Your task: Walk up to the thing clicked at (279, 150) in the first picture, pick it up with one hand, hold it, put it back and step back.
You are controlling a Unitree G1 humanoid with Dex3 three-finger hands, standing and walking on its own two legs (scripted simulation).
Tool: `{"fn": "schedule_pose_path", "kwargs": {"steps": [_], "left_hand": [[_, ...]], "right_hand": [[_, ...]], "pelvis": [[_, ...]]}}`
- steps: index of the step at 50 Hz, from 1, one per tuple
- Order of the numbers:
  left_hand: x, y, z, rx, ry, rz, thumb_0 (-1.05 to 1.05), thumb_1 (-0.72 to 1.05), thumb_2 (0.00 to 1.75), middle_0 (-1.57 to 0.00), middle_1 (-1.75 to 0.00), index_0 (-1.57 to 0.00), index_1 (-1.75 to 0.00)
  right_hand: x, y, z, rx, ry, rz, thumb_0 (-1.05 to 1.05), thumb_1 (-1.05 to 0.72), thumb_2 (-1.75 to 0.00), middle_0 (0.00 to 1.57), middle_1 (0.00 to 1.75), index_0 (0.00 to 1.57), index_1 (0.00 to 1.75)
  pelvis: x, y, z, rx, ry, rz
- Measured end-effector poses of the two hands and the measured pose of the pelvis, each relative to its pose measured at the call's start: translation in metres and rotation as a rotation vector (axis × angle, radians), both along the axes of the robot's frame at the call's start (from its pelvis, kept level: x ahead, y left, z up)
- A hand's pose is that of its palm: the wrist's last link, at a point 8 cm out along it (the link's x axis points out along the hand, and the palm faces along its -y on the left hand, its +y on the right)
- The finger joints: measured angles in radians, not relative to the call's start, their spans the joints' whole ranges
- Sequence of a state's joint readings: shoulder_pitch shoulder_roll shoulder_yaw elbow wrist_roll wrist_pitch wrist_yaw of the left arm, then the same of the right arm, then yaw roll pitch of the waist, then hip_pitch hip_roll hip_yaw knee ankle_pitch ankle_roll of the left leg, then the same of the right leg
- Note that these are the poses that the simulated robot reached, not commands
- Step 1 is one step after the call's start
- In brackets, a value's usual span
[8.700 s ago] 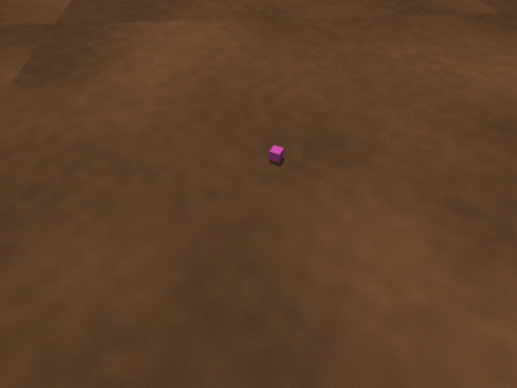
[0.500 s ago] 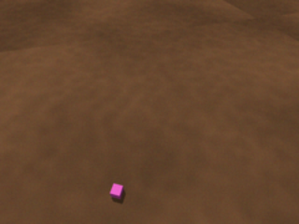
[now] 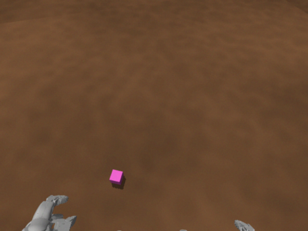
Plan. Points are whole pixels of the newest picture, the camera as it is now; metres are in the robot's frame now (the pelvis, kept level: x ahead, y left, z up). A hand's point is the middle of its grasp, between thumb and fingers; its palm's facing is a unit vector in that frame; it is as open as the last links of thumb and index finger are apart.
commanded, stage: rise first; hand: left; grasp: from above
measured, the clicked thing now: (116, 177) +0.46 +0.21 -0.73
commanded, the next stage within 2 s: none
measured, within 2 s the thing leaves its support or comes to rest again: neither
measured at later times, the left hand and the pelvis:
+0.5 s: hand out of the picture +0.13 +0.26 -0.21, palm faces -0.15 -0.89 -0.43, open 13.0 cm; pelvis -0.01 +0.01 -0.07, yaw +0 degrees
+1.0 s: hand (82, 206) +0.24 +0.28 -0.38, palm faces -0.44 -0.54 -0.72, open 12.7 cm; pelvis -0.05 +0.00 -0.24, yaw +0 degrees
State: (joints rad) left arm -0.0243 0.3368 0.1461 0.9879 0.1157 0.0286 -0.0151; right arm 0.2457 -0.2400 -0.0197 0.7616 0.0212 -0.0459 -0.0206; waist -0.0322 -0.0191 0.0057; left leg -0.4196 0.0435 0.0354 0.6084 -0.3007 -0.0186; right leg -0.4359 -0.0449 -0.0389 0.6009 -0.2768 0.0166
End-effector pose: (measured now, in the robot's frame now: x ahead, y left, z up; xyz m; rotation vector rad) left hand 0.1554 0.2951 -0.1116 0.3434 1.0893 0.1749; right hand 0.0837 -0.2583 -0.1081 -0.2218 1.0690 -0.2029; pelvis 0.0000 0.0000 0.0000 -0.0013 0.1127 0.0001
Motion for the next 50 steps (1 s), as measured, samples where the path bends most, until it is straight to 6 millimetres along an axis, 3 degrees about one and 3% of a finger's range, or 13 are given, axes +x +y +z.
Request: {"fn": "schedule_pose_path", "kwargs": {"steps": [6,12,23,31,38,44,50], "left_hand": [[-0.006,0.002,-0.013,0.028,0.054,-0.021,0.0,-0.09,0.9,-0.19,-0.87,-0.19,-0.87],[-0.015,0.005,-0.031,0.048,0.035,-0.044,0.0,-0.31,0.9,-0.21,-0.91,-0.21,-0.92],[-0.029,0.007,-0.052,0.082,0.033,-0.105,0.0,-0.37,0.85,-0.28,-0.87,-0.27,-0.88],[-0.029,0.009,-0.072,0.123,0.037,-0.169,0.0,-0.34,0.79,-0.33,-0.84,-0.32,-0.85],[0.003,0.014,-0.123,0.214,0.0,-0.334,0.0,-0.33,0.78,-0.34,-0.82,-0.33,-0.83],[0.047,0.012,-0.173,0.312,-0.084,-0.504,0.0,-0.33,0.79,-0.35,-0.82,-0.34,-0.84],[0.088,0.013,-0.218,0.415,-0.145,-0.638,0.0,-0.33,0.8,-0.34,-0.84,-0.33,-0.85]], "right_hand": [[0.006,0.005,-0.006,0.003,-0.05,0.007,0.0,-0.88,-0.89,0.21,0.3,0.21,0.3],[0.023,0.003,-0.017,-0.028,-0.117,0.038,0.01,-0.89,-0.89,0.21,0.3,0.21,0.3],[0.06,0.013,-0.032,-0.046,-0.25,0.099,0.01,-0.91,-0.9,0.21,0.3,0.2,0.3],[0.074,0.024,-0.051,-0.035,-0.307,0.147,0.01,-0.93,-0.91,0.21,0.3,0.2,0.3],[0.075,0.018,-0.101,-0.042,-0.306,0.186,0.0,-0.93,-0.9,0.21,0.3,0.21,0.3],[0.063,0.004,-0.168,-0.049,-0.231,0.185,0.0,-0.93,-0.91,0.21,0.3,0.21,0.3],[0.038,-0.008,-0.238,-0.042,-0.115,0.164,0.01,-0.94,-0.91,0.21,0.3,0.2,0.3]], "pelvis": [[0.002,0.005,-0.012,-0.006,0.043,0.0],[-0.001,0.007,-0.033,-0.013,0.092,0.002],[-0.007,0.01,-0.063,-0.029,0.155,0.01],[-0.013,0.01,-0.087,-0.035,0.212,0.016],[-0.024,0.008,-0.135,-0.03,0.313,0.016],[-0.035,0.005,-0.189,-0.024,0.403,0.014],[-0.049,0.002,-0.241,-0.025,0.463,0.01]]}}
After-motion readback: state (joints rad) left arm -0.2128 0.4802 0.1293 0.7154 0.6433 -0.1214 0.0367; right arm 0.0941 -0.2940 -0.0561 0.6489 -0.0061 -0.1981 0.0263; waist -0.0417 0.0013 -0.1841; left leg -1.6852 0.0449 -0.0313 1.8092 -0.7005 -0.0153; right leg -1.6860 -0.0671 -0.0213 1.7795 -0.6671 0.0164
